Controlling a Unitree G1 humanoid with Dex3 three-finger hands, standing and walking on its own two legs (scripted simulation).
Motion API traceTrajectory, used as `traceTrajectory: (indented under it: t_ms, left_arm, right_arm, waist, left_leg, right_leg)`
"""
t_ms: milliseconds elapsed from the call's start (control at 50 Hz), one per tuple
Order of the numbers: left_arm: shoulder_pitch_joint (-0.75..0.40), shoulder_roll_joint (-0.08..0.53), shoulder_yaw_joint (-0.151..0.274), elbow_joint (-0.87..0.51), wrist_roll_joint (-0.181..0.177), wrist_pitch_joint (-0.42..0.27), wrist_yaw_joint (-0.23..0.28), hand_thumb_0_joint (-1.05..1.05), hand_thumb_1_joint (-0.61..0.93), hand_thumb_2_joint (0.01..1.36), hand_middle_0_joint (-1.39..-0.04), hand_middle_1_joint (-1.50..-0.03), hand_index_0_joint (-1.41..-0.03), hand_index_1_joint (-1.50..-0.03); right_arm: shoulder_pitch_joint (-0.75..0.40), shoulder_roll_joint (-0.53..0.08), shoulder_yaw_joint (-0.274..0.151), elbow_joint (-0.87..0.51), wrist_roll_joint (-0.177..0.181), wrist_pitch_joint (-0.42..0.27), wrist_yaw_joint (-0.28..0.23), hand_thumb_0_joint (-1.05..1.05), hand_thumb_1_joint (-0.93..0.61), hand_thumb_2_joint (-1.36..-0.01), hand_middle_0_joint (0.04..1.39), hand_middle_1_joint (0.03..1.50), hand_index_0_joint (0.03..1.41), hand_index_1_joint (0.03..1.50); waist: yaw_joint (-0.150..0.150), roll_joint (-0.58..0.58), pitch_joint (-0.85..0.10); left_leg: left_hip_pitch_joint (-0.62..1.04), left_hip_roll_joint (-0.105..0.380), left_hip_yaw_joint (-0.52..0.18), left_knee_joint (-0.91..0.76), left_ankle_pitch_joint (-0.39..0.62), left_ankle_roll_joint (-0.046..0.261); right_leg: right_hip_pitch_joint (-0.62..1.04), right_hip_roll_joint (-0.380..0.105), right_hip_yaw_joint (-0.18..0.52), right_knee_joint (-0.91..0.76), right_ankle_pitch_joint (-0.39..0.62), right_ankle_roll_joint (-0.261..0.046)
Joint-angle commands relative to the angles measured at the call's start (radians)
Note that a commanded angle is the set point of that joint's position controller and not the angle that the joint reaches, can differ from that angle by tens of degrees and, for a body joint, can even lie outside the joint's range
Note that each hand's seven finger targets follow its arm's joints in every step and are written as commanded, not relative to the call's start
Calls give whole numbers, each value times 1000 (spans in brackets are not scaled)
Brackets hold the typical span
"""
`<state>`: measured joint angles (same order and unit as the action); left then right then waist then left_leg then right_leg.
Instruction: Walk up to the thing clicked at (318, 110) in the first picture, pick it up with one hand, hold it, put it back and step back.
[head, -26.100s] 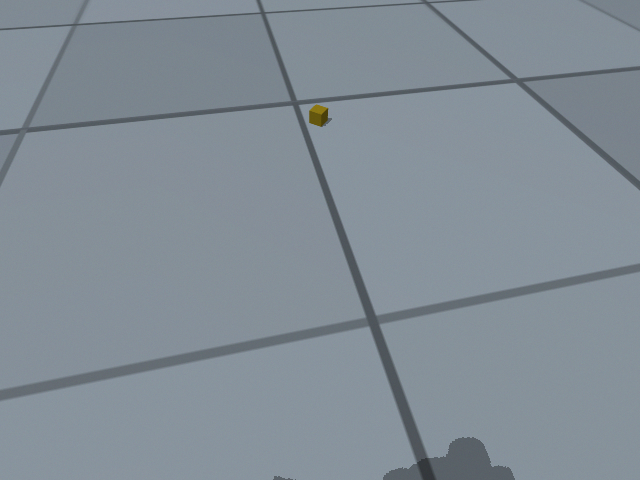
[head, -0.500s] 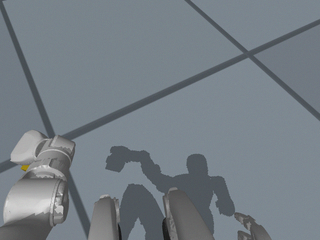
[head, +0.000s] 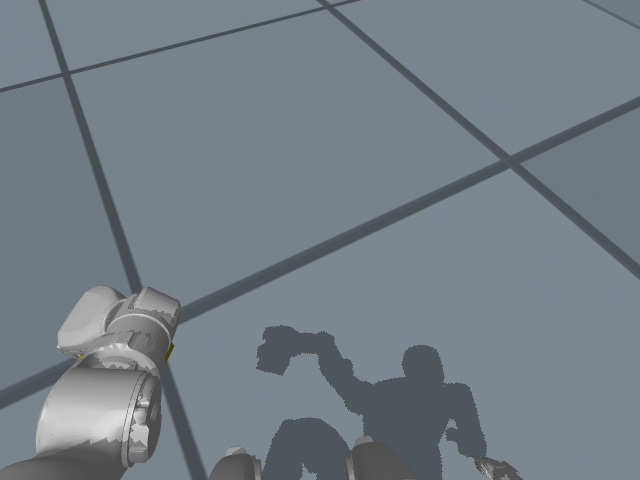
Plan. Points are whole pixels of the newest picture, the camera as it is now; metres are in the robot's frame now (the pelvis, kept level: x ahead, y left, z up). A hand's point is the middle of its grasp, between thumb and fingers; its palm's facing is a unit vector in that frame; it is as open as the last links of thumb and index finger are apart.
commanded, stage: lift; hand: left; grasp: from above
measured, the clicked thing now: (128, 354) +0.33 +0.25 -0.11
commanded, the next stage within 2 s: hold in 0.10 s
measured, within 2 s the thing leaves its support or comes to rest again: neither
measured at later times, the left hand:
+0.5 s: hand (118, 320) +0.34 +0.23 -0.02, palm faces -0.14 -0.43 -0.89, open 10.7 cm
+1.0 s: hand (118, 305) +0.35 +0.22 +0.01, palm faces -0.11 -0.43 -0.90, open 10.7 cm
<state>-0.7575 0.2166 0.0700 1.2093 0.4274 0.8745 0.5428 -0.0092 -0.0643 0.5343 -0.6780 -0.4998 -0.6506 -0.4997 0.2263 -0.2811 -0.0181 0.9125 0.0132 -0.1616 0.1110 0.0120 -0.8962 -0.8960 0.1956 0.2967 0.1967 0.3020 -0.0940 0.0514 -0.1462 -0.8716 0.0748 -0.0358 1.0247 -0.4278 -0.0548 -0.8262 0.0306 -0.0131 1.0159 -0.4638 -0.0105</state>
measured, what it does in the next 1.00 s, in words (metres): stands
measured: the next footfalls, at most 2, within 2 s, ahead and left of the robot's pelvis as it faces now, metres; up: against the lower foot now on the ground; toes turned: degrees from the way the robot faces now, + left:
none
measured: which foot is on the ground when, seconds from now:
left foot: down 0.00-1.00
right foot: down 0.00-1.00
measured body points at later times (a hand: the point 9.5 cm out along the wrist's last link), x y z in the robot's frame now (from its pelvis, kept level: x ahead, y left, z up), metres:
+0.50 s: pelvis +0.02 +0.00 +0.03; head +0.06 +0.00 +0.48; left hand +0.35 +0.25 +0.03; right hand +0.12 -0.26 -0.10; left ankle +0.04 +0.15 -0.67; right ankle +0.02 -0.11 -0.67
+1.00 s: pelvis +0.03 +0.00 +0.04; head +0.06 -0.01 +0.49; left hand +0.36 +0.24 +0.06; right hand +0.15 -0.26 -0.08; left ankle +0.04 +0.15 -0.67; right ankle +0.02 -0.11 -0.67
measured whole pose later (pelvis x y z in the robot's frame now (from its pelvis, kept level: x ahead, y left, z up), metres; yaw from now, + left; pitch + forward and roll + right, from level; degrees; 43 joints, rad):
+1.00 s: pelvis +0.03 +0.00 +0.04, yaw +0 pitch +9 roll +0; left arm -0.72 0.13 0.03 1.13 0.41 0.96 0.57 -0.02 -0.06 0.53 -0.68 -0.49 -0.64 -0.52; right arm 0.17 -0.30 -0.03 0.86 0.00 -0.10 0.14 0.01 -0.91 -0.90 0.19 0.30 0.19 0.30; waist -0.05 0.04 -0.12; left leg -0.53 0.06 0.00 0.74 -0.36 -0.05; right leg -0.50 0.01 0.01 0.76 -0.40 0.00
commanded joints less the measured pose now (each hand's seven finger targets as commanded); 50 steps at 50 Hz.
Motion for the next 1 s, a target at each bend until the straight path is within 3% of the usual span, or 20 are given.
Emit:
traceTrajectory:
  t_ms: [0, 40, 120, 180, 220, 440, 460, 500, 540, 580, 680, 760, 800, 860, 900, 980]
  left_arm:
    - [-417, 209, -30, -150, 59, 3, 38, 0, 686, 775, -1039, -622, -1036, -628]
    - [-449, 173, -43, -152, 57, 5, 40, 0, 670, 801, -1038, -622, -1027, -638]
    - [-441, 176, -46, -119, 77, 9, 51, 0, 683, 809, -1044, -620, -1028, -640]
    - [-438, 164, -41, -125, 73, 15, 57, 0, 675, 815, -1045, -608, -1022, -635]
    - [-436, 142, -51, -139, 66, 19, 62, 0, 639, 724, -1037, -557, -1004, -592]
    - [-447, 136, -52, -191, 55, 25, 98, 0, 587, 783, -1002, -590, -954, -639]
    - [-449, 122, -57, -203, 54, 27, 95, 0, 580, 789, -1002, -589, -950, -643]
    - [-452, 146, -51, -230, 57, 31, 98, 0, 590, 771, -987, -611, -946, -652]
    - [-436, 132, -55, -225, 51, 39, 98, 0, 575, 776, -977, -617, -934, -660]
    - [-433, 111, -71, -223, 54, 47, 94, 0, 569, 797, -975, -626, -928, -673]
    - [-405, 122, -59, -232, 52, 62, 96, 0, 541, 820, -986, -606, -921, -672]
    - [-415, 100, -69, -244, 50, 75, 94, 0, 542, 822, -987, -605, -921, -672]
    - [-407, 128, -55, -226, 53, 82, 96, 0, 579, 810, -1001, -610, -942, -670]
    - [-433, 94, -77, -248, 55, 83, 87, 0, 569, 817, -1001, -602, -937, -667]
    - [-419, 110, -65, -251, 46, 86, 83, 0, 568, 816, -1003, -601, -939, -666]
    - [-431, 102, -81, -272, 54, 87, 77, 0, 564, 833, -995, -622, -933, -685]
  right_arm:
    - [27, -173, -48, -83, 5, -31, 1, 0, -887, -893, 200, 300, 200, 300]
    - [27, -164, -43, -83, 2, -28, 4, 0, -888, -893, 200, 300, 200, 300]
    - [6, -165, -44, -85, -3, -29, 11, 0, -886, -892, 200, 300, 200, 300]
    - [0, -169, -46, -96, -8, -26, 16, 0, -886, -892, 200, 300, 200, 300]
    - [-12, -167, -42, -99, -6, -25, 17, 0, -896, -895, 200, 300, 200, 300]
    - [-42, -171, -46, -113, -18, -6, 27, 0, -899, -897, 199, 300, 199, 300]
    - [-47, -169, -44, -115, -19, -4, 27, 0, -900, -897, 199, 300, 199, 300]
    - [-57, -172, -46, -119, -17, -1, 27, 0, -900, -897, 199, 300, 199, 300]
    - [-64, -169, -46, -121, -19, 2, 27, 0, -900, -897, 199, 300, 199, 300]
    - [-63, -167, -42, -123, -14, 5, 29, 0, -901, -898, 199, 300, 199, 300]
    - [-82, -166, -48, -135, -13, 9, 32, 0, -903, -899, 199, 300, 199, 300]
    - [-75, -164, -45, -142, -12, 17, 37, 0, -903, -899, 199, 300, 199, 300]
    - [-90, -166, -49, -144, -11, 16, 37, 0, -902, -899, 199, 300, 199, 300]
    - [-103, -159, -43, -147, -9, 19, 37, 0, -902, -900, 199, 300, 199, 300]
    - [-108, -163, -46, -158, -10, 18, 34, 0, -901, -899, 199, 300, 199, 300]
    - [-120, -159, -41, -163, -5, 18, 32, 0, -903, -900, 199, 300, 199, 300]
  waist:
    - [3, -11, -387]
    - [-4, -25, -377]
    - [17, -2, -305]
    - [14, -19, -324]
    - [17, -17, -313]
    - [22, -23, -330]
    - [14, -37, -339]
    - [27, -11, -336]
    - [32, -19, -326]
    - [19, -54, -313]
    - [42, -56, -323]
    - [30, -61, -326]
    - [50, -42, -303]
    - [33, -50, -287]
    - [46, -58, -308]
    - [42, -54, -307]
  left_leg:
    - [298, -65, 69, -160, 262, 31]
    - [304, -69, 71, -171, 272, 35]
    - [336, -68, 77, -224, 235, 29]
    - [369, -65, 75, -244, 252, 29]
    - [396, -65, 73, -259, 261, 29]
    - [450, -70, 84, -282, 314, 32]
    - [459, -68, 81, -285, 324, 32]
    - [464, -71, 86, -293, 325, 32]
    - [469, -70, 84, -301, 337, 31]
    - [470, -75, 84, -304, 333, 38]
    - [475, -82, 94, -308, 351, 38]
    - [487, -81, 88, -315, 381, 40]
    - [489, -82, 92, -329, 374, 36]
    - [503, -79, 86, -344, 352, 41]
    - [510, -78, 86, -347, 365, 38]
    - [524, -81, 88, -354, 372, 42]
  right_leg:
    - [248, 23, -4, -205, 327, 22]
    - [268, 20, 5, -223, 374, 28]
    - [265, 24, 0, -264, 277, 18]
    - [285, 23, -5, -269, 303, 17]
    - [300, 23, -12, -277, 318, 16]
    - [370, 21, -6, -301, 399, 16]
    - [374, 22, -5, -299, 422, 20]
    - [386, 21, -2, -309, 417, 18]
    - [399, 20, -7, -309, 429, 17]
    - [409, 17, -1, -324, 458, 25]
    - [446, 10, 5, -332, 504, 27]
    - [453, 10, 4, -326, 554, 28]
    - [464, 11, -1, -334, 520, 23]
    - [454, 13, 1, -354, 489, 27]
    - [468, 13, -2, -346, 492, 25]
    - [487, 9, 2, -360, 513, 27]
